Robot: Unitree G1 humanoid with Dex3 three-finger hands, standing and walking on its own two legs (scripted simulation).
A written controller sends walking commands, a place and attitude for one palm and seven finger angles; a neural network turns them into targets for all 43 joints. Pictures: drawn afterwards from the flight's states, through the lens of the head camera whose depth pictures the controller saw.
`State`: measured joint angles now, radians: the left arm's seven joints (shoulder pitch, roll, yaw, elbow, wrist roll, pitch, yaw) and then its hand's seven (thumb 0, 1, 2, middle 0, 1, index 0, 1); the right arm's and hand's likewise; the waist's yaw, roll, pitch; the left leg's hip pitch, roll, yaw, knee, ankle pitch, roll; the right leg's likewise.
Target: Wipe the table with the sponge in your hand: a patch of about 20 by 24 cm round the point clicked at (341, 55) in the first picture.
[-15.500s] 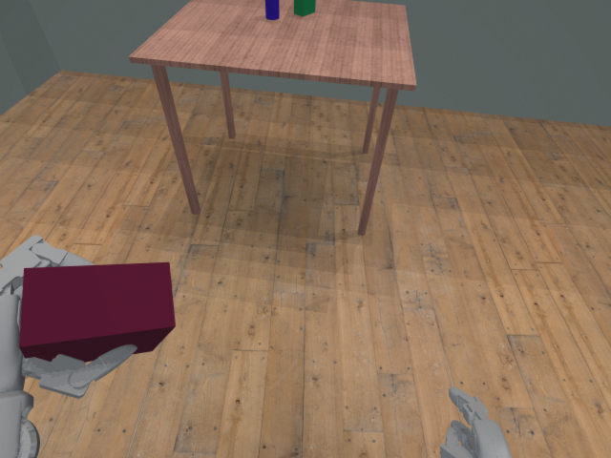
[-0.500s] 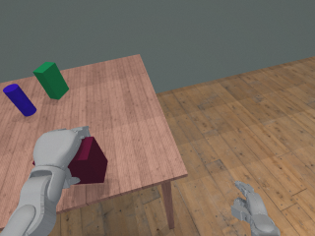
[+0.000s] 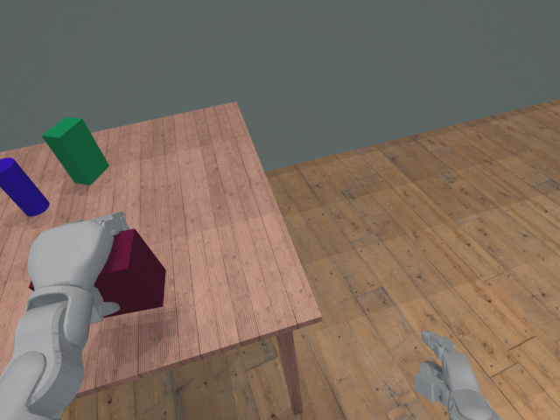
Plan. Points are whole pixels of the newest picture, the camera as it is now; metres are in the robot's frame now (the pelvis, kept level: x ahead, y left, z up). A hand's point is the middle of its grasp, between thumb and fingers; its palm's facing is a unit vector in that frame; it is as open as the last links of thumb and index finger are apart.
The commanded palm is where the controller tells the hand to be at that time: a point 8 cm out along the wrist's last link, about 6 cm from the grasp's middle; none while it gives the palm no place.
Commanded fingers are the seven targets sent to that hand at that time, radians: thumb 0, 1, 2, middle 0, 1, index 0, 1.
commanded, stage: move the sponge above the wiping area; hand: left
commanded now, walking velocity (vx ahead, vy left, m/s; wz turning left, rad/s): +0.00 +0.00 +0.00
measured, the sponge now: (112, 283) +0.25 +0.29 +0.07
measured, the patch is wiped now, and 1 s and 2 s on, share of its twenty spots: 0.00 0.00 0.00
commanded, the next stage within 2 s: none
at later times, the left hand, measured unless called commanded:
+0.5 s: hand (89, 284) +0.24 +0.31 +0.09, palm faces +0.05 -0.07 -1.00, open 10.1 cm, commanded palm +0.20 +0.29 +0.15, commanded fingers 0.00 0.10 1.30 -1.20 -1.60 -1.20 -1.60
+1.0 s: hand (107, 296) +0.23 +0.29 +0.07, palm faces -0.06 -0.12 -0.99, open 10.1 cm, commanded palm +0.21 +0.29 +0.16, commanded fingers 0.00 0.10 1.30 -1.20 -1.60 -1.20 -1.60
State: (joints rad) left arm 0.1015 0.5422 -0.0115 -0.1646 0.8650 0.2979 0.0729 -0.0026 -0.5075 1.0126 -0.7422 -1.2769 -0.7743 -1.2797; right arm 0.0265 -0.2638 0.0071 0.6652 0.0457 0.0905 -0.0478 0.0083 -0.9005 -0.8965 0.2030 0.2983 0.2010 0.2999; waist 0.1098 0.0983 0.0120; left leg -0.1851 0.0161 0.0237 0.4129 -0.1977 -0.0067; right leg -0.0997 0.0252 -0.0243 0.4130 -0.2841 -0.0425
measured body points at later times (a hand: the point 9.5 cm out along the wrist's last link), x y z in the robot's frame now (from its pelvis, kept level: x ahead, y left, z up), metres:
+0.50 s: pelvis +0.01 +0.00 +0.00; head +0.01 -0.05 +0.45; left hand +0.23 +0.31 +0.15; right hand +0.25 -0.22 -0.10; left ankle +0.02 +0.13 -0.74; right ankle -0.04 -0.09 -0.74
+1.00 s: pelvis -0.01 +0.01 +0.00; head +0.00 -0.04 +0.45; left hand +0.23 +0.29 +0.13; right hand +0.23 -0.20 -0.10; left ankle +0.02 +0.13 -0.74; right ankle -0.04 -0.09 -0.74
